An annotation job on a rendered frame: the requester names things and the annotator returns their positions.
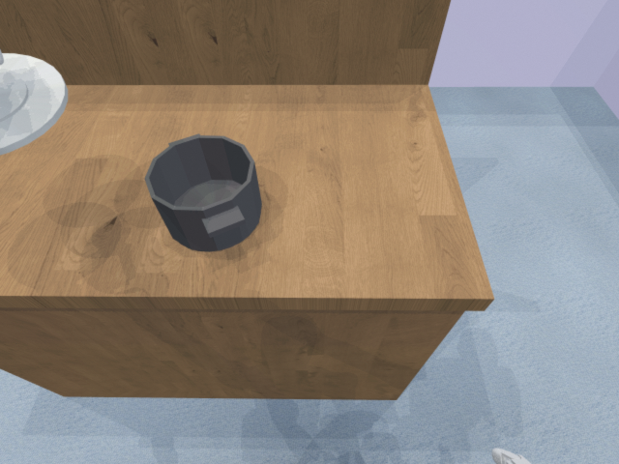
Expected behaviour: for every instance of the lid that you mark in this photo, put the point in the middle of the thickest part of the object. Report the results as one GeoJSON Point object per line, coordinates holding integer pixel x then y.
{"type": "Point", "coordinates": [33, 96]}

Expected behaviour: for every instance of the table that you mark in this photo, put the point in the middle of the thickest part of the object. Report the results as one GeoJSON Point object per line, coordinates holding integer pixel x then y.
{"type": "Point", "coordinates": [364, 256]}

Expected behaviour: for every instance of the pot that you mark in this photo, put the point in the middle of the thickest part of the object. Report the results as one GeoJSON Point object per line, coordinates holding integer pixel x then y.
{"type": "Point", "coordinates": [206, 190]}

